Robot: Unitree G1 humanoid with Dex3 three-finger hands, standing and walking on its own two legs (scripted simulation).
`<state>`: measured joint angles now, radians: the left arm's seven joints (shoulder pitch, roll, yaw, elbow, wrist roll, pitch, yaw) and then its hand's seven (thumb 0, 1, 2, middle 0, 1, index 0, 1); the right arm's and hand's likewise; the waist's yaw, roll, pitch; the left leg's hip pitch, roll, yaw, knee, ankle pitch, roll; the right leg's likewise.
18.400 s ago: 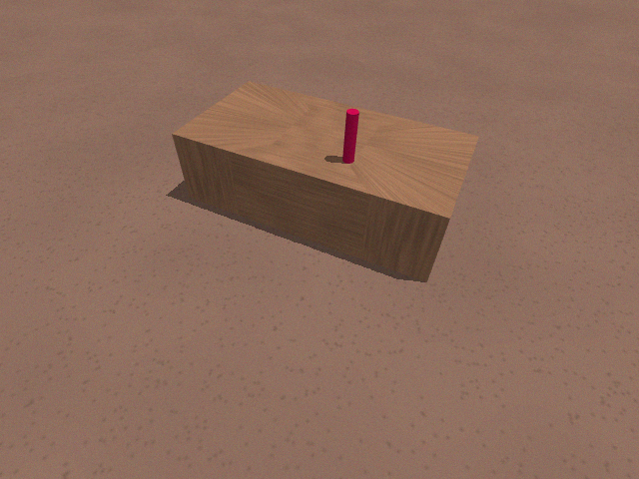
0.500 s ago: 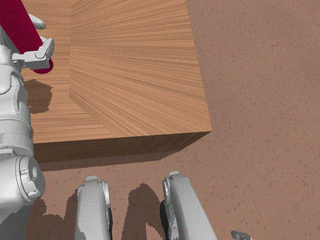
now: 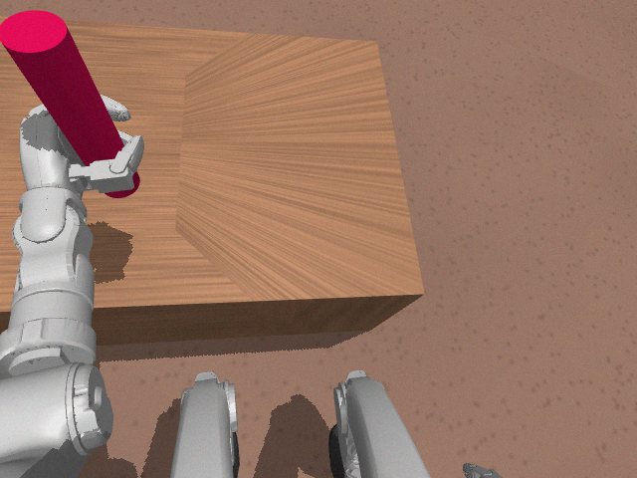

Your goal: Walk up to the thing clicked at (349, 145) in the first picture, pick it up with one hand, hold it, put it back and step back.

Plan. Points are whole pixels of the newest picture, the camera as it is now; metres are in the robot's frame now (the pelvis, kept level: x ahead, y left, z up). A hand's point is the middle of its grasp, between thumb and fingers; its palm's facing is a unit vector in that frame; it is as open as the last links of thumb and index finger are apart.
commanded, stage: lift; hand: left
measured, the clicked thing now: (87, 125) +0.51 +0.23 +0.07
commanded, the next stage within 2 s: hold in 1.34 s
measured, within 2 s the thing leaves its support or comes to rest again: neither
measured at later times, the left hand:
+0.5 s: hand (65, 168) +0.42 +0.21 +0.13, palm faces +0.15 -0.99 +0.00, open 6.2 cm
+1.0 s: hand (55, 167) +0.39 +0.19 +0.18, palm faces +0.12 -0.99 +0.01, open 6.2 cm
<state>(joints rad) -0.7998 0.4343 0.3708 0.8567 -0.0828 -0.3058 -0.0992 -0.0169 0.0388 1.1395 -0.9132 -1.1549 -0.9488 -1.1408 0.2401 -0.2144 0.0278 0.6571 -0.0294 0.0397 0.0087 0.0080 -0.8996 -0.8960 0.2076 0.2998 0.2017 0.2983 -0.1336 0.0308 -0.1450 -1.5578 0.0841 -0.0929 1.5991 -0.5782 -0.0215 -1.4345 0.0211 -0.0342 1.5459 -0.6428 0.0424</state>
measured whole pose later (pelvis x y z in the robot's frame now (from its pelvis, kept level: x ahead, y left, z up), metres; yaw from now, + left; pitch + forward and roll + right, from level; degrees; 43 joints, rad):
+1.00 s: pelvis +0.03 -0.01 +0.13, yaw +4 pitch +12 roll -2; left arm -0.27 0.23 0.18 0.53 -0.18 -0.34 -0.11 -0.02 0.03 1.15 -0.92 -1.15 -0.96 -1.13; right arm 0.23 -0.21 0.00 0.66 0.01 0.00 -0.03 0.01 -0.89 -0.89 0.21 0.30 0.20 0.30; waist -0.04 0.01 -0.08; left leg -0.80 0.07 -0.03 1.02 -0.43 -0.03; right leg -0.70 -0.01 -0.01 0.98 -0.49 0.03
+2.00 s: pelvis +0.04 -0.01 +0.16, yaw +4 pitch +6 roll -1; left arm -0.15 0.20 0.16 0.44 -0.20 -0.33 -0.13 -0.01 0.03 1.15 -0.92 -1.15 -0.96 -1.13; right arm 0.22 -0.21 0.00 0.65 0.01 0.00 -0.03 0.01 -0.89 -0.89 0.21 0.30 0.20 0.30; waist -0.02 0.01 -0.04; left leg -0.60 0.06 -0.02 0.86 -0.38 -0.03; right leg -0.51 -0.02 -0.01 0.83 -0.44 0.03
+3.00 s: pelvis +0.04 -0.01 +0.16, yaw +4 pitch +6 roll -1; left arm -0.17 0.20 0.17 0.47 -0.20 -0.33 -0.15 -0.01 0.03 1.15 -0.92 -1.16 -0.95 -1.14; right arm 0.22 -0.22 -0.01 0.66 0.01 -0.02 -0.03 0.01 -0.89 -0.90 0.21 0.30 0.20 0.30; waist -0.02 0.01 -0.04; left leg -0.58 0.06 -0.02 0.84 -0.37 -0.03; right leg -0.49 -0.02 -0.01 0.81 -0.43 0.03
